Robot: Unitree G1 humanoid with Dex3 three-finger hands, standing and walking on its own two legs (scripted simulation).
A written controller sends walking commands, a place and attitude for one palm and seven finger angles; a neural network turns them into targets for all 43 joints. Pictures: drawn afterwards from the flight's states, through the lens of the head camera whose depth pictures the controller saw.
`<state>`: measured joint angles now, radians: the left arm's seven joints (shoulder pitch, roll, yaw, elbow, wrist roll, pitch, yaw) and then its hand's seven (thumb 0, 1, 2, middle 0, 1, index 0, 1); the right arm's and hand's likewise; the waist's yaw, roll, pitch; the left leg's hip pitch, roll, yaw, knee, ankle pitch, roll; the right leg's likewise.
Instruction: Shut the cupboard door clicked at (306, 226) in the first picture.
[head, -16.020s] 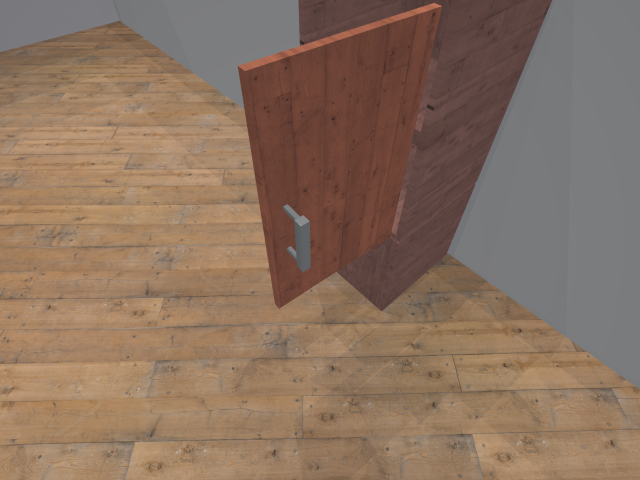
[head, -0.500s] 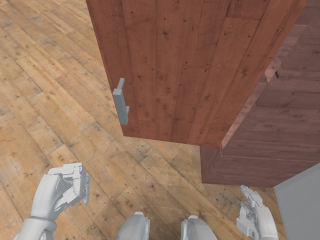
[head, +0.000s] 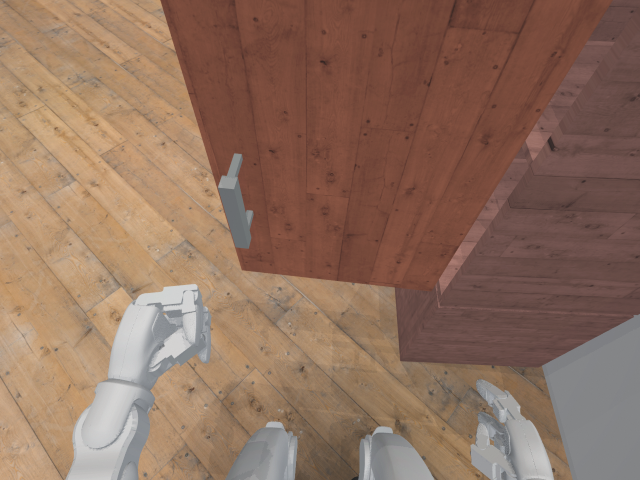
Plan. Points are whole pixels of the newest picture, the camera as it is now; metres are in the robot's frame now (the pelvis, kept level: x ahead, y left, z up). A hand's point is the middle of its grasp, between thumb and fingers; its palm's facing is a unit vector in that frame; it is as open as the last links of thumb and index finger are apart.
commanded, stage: bring the fist close to the handle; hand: left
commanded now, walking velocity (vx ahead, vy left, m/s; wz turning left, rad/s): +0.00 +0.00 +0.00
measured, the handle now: (240, 203) +0.47 +0.14 +0.03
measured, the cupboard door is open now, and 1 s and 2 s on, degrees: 86 86 72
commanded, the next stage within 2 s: push the door shut along its arc in 0.94 s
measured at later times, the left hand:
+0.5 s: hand (248, 285) +0.34 +0.11 +0.03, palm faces -0.10 -0.99 -0.01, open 3.1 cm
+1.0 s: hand (254, 272) +0.36 +0.10 +0.03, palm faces -0.08 -1.00 -0.03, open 3.1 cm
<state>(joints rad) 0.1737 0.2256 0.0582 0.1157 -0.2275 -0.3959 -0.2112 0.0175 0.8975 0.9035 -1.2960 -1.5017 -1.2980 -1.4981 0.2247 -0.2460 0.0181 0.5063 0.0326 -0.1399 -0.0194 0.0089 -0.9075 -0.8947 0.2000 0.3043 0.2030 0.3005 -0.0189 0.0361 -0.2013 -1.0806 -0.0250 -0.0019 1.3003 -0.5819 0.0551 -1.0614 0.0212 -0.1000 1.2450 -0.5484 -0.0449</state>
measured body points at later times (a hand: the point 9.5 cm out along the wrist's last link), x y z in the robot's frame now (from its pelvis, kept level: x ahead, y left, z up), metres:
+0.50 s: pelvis +0.00 +0.00 +0.00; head +0.09 +0.01 +0.44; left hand +0.34 +0.16 +0.04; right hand +0.16 -0.24 -0.10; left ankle +0.02 +0.08 -0.62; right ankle +0.03 -0.10 -0.62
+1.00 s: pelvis +0.00 -0.01 +0.00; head +0.10 -0.01 +0.44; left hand +0.36 +0.16 +0.04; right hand +0.14 -0.26 -0.11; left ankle +0.02 +0.08 -0.62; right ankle +0.03 -0.10 -0.62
